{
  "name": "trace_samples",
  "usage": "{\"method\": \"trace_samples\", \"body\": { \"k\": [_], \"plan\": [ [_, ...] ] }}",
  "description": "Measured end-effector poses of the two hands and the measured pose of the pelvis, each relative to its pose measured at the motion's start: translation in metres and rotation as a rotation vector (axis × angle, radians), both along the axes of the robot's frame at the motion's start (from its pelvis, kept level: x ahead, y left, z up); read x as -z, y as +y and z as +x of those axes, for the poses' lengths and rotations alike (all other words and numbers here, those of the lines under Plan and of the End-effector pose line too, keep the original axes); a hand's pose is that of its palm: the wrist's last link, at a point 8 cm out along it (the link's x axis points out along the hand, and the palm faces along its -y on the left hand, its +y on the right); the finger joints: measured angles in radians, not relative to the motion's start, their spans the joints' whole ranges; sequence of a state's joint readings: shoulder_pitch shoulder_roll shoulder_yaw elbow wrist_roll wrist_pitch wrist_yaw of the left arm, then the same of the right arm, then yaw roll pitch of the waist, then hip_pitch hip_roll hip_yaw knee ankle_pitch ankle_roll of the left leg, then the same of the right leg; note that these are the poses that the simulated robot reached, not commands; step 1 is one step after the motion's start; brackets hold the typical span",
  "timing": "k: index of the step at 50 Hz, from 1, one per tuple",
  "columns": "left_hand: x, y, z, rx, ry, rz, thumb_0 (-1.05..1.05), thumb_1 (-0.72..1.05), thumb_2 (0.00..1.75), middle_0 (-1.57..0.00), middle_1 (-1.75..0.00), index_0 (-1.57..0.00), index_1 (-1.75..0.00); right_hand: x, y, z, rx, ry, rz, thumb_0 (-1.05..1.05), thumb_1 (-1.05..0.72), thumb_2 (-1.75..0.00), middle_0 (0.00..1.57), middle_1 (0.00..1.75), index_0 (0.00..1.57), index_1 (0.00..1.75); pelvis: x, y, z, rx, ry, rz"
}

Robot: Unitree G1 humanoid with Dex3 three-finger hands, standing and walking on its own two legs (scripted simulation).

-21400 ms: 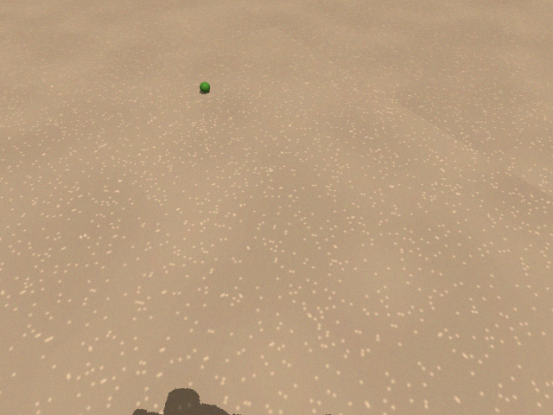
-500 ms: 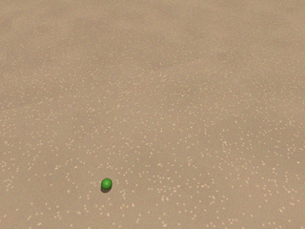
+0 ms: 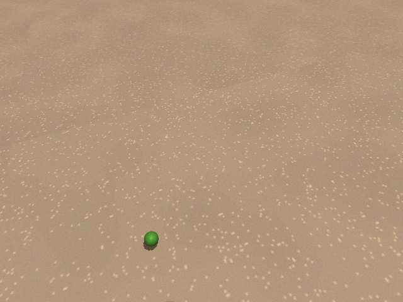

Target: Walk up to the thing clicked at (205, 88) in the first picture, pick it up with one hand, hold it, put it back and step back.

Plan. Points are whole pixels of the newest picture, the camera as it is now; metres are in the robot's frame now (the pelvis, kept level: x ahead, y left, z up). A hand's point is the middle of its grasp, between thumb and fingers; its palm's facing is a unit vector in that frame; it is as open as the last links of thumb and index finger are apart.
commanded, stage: walk up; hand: left
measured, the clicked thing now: (151, 238) +0.50 +0.31 -0.74
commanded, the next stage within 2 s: none
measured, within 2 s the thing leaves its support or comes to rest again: neither
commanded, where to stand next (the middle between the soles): +0.12 +0.07 m, yaw +1 degrees
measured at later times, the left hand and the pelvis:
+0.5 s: hand out of the picture +0.11 +0.38 -0.17, palm faces -0.01 -0.92 -0.39, open 7.3 cm; pelvis +0.07 +0.10 -0.02, yaw +1 degrees
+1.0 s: hand (68, 287) +0.17 +0.35 -0.17, palm faces +0.00 -0.94 -0.33, open 7.3 cm; pelvis +0.07 +0.08 -0.02, yaw +1 degrees
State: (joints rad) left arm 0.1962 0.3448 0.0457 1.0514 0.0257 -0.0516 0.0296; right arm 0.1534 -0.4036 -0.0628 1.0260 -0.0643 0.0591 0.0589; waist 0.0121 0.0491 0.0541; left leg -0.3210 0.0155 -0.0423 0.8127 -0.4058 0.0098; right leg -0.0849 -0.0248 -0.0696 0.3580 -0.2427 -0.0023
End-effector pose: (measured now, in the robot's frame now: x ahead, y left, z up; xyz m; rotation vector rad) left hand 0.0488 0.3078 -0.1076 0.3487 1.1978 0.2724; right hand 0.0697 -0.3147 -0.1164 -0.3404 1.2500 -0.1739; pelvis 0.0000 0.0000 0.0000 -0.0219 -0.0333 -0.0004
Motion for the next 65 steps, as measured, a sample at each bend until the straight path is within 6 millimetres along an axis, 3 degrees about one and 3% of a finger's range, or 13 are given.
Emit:
{"method": "trace_samples", "body": {
  "k": [4, 8, 12, 15, 19, 22, 29, 34, 42, 49, 57, 65],
  "plan": [
    [-0.006, 0.038, -0.015, -0.028, 0.035, 0.059, 0.00, 0.90, 0.90, -0.21, -0.30, -0.21, -0.30, 0.000, 0.008, 0.010, -0.009, 0.004, -0.010, 0.01, -0.90, -0.90, 0.20, 0.30, 0.20, 0.30, 0.004, 0.020, 0.009, -0.024, -0.007, -0.013],
    [-0.003, 0.082, -0.019, -0.043, 0.059, 0.093, 0.00, 0.90, 0.90, -0.21, -0.30, -0.21, -0.30, 0.002, 0.031, 0.027, -0.031, 0.012, -0.023, 0.01, -0.91, -0.90, 0.20, 0.30, 0.20, 0.30, 0.013, 0.047, 0.022, -0.049, -0.011, -0.015],
    [0.017, 0.122, -0.006, -0.047, 0.079, 0.091, 0.00, 0.90, 0.90, -0.21, -0.30, -0.21, -0.30, 0.012, 0.066, 0.045, -0.038, -0.016, -0.049, 0.01, -0.91, -0.90, 0.20, 0.30, 0.20, 0.30, 0.029, 0.079, 0.035, -0.059, -0.019, 0.012],
    [0.022, 0.130, 0.011, -0.050, 0.081, 0.064, 0.01, 0.91, 0.90, -0.20, -0.30, -0.21, -0.30, 0.011, 0.094, 0.052, -0.037, -0.031, -0.025, 0.01, -0.91, -0.90, 0.20, 0.30, 0.20, 0.30, 0.026, 0.089, 0.042, -0.068, -0.015, 0.008],
    [0.024, 0.127, 0.034, -0.034, 0.060, 0.016, 0.01, 0.91, 0.90, -0.20, -0.30, -0.21, -0.30, 0.006, 0.120, 0.066, -0.052, -0.062, -0.005, 0.01, -0.90, -0.90, 0.20, 0.30, 0.21, 0.30, 0.019, 0.098, 0.055, -0.051, -0.008, 0.015],
    [0.026, 0.120, 0.047, -0.016, 0.068, -0.010, 0.00, 0.91, 0.90, -0.20, -0.30, -0.21, -0.30, 0.007, 0.126, 0.078, -0.055, -0.095, -0.003, 0.01, -0.90, -0.90, 0.21, 0.30, 0.21, 0.30, 0.019, 0.101, 0.061, -0.038, -0.006, 0.020],
    [0.028, 0.103, 0.069, 0.013, 0.047, -0.010, 0.00, 0.91, 0.90, -0.20, -0.30, -0.21, -0.30, 0.017, 0.105, 0.106, -0.036, -0.146, -0.028, 0.01, -0.90, -0.90, 0.21, 0.30, 0.21, 0.30, 0.029, 0.091, 0.069, -0.022, -0.006, 0.008],
    [0.022, 0.094, 0.082, 0.031, 0.014, -0.021, 0.00, 0.90, 0.90, -0.20, -0.30, -0.21, -0.30, 0.010, 0.092, 0.116, -0.023, -0.139, -0.068, 0.01, -0.90, -0.90, 0.20, 0.30, 0.21, 0.30, 0.024, 0.090, 0.071, -0.016, 0.001, 0.027],
    [0.033, 0.093, 0.107, 0.036, -0.042, -0.063, 0.00, 0.90, 0.90, -0.20, -0.30, -0.21, -0.30, 0.001, 0.098, 0.100, -0.061, -0.109, -0.104, 0.01, -0.90, -0.90, 0.20, 0.30, 0.20, 0.30, 0.025, 0.096, 0.072, -0.025, 0.001, 0.046],
    [0.027, 0.084, 0.117, 0.039, -0.050, -0.079, 0.00, 0.91, 0.90, -0.20, -0.30, -0.21, -0.30, -0.007, 0.096, 0.081, -0.052, -0.096, -0.083, 0.01, -0.90, -0.90, 0.20, 0.30, 0.21, 0.30, 0.015, 0.086, 0.070, -0.021, -0.003, 0.010],
    [0.018, 0.070, 0.105, 0.062, -0.040, -0.032, 0.00, 0.91, 0.90, -0.20, -0.30, -0.21, -0.30, 0.010, 0.077, 0.078, 0.004, -0.094, -0.034, 0.01, -0.90, -0.90, 0.20, 0.30, 0.21, 0.30, 0.019, 0.069, 0.064, -0.018, -0.018, 0.010],
    [0.007, 0.061, 0.102, 0.044, -0.034, -0.046, 0.00, 0.90, 0.90, -0.20, -0.30, -0.21, -0.30, 0.011, 0.083, 0.069, 0.001, -0.055, 0.016, 0.01, -0.90, -0.90, 0.20, 0.30, 0.20, 0.30, 0.007, 0.068, 0.061, -0.018, -0.019, 0.028]
  ]
}}
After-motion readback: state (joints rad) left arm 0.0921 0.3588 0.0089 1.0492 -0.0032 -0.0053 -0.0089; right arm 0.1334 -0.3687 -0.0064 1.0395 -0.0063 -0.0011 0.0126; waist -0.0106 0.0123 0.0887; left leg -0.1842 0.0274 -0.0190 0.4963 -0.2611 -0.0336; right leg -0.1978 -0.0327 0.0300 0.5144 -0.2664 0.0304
